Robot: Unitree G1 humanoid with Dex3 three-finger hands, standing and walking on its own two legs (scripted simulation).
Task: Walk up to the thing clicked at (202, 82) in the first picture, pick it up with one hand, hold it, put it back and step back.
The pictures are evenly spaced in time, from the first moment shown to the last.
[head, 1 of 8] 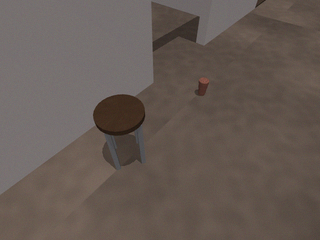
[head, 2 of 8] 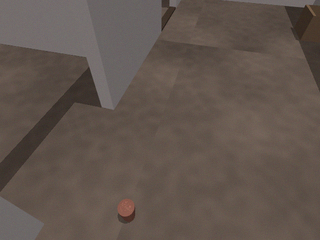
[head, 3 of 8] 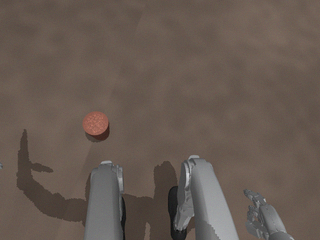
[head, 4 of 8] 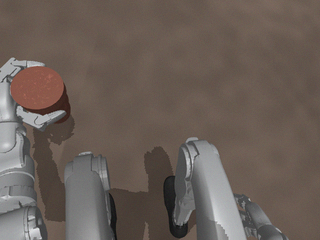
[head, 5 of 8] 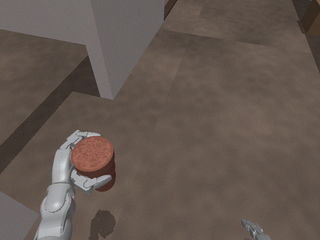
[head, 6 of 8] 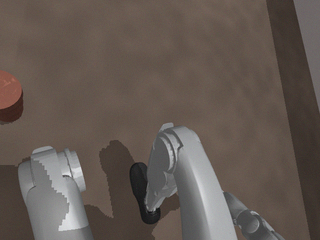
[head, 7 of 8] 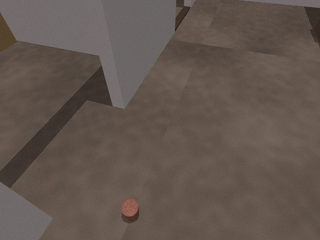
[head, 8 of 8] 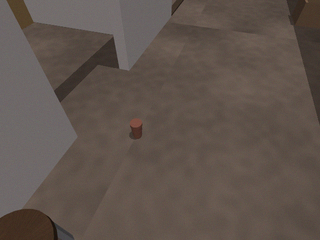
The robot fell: no
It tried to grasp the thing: yes
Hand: left
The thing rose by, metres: 0.67
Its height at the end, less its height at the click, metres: +0.00
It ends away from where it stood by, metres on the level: 0.01
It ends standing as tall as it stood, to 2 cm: yes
